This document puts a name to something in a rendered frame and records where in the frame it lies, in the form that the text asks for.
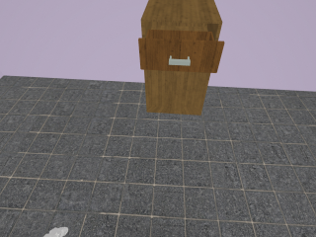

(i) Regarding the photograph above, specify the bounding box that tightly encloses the cabinet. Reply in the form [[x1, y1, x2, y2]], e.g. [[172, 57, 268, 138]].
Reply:
[[140, 0, 223, 116]]

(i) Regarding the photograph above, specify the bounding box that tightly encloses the drawer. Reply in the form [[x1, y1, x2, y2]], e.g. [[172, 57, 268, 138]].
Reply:
[[138, 30, 225, 73]]

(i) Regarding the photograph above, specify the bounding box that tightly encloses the left robot hand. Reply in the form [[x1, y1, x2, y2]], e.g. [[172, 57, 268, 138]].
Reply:
[[43, 227, 68, 237]]

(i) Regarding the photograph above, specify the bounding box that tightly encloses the handle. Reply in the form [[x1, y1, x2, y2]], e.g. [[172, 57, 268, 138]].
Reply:
[[169, 55, 191, 66]]

